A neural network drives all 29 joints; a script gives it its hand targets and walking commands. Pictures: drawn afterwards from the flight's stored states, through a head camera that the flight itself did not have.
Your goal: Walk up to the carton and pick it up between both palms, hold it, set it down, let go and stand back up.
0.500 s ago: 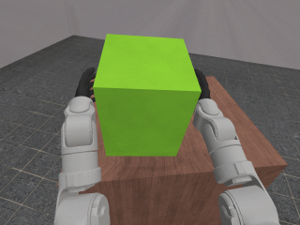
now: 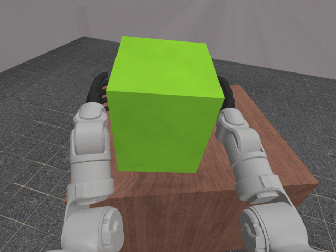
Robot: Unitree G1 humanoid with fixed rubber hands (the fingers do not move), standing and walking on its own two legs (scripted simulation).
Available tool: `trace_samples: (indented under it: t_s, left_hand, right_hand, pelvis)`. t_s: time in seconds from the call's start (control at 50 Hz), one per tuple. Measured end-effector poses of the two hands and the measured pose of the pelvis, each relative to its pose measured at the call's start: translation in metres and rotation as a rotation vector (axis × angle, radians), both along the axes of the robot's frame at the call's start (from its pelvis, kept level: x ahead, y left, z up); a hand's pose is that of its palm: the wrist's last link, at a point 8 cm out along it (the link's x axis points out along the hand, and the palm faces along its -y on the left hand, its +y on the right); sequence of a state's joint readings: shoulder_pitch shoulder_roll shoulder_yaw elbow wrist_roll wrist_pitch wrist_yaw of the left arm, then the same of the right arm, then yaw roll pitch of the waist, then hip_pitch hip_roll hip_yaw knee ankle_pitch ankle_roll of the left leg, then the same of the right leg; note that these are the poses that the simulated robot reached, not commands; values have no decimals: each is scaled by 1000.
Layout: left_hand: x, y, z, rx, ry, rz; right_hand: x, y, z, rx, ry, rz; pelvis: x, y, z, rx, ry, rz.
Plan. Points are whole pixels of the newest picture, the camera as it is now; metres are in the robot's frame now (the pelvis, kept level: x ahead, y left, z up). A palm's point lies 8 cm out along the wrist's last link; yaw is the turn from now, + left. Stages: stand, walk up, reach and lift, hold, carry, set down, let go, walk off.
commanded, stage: hold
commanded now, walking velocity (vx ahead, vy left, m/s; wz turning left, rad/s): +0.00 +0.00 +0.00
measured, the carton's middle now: (161, 108) +0.41 +0.02 +0.19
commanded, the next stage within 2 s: none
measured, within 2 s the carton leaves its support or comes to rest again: neither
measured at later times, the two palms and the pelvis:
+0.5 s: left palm (95, 108) +0.37 +0.16 +0.22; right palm (224, 110) +0.37 -0.13 +0.22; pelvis +0.01 +0.01 +0.00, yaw +0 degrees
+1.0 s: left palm (99, 109) +0.37 +0.16 +0.21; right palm (225, 113) +0.37 -0.13 +0.21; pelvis +0.00 +0.00 +0.00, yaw +0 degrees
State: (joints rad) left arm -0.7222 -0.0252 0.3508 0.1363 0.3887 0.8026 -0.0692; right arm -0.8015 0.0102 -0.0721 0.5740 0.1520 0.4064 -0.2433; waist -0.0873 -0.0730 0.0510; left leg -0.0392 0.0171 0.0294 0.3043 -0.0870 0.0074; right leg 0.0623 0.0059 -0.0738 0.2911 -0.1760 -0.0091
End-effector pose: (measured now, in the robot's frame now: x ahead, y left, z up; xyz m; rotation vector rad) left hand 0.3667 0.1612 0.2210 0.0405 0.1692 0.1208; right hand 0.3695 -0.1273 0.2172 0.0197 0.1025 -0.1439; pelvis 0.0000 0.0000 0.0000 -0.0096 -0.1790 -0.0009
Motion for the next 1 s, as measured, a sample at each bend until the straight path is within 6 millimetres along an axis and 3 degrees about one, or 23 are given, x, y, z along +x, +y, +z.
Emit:
trace_samples:
  t_s: [0.22, 0.46, 1.0]
  left_hand:
    - [1, 1, -9, 7, 9, -6]
    - [1, 1, -3, 8, -23, -7]
    - [2, -4, -9, 6, -2, -12]
  right_hand:
    - [1, 1, -8, 12, 7, -2]
    - [0, 1, 0, 13, -28, -5]
    - [0, -4, -10, 22, -12, -11]
  pelvis:
    - [5, 2, -1, -3, -12, 7]
    - [9, 5, 0, -4, -10, 1]
    - [5, 1, 0, -3, -5, 1]
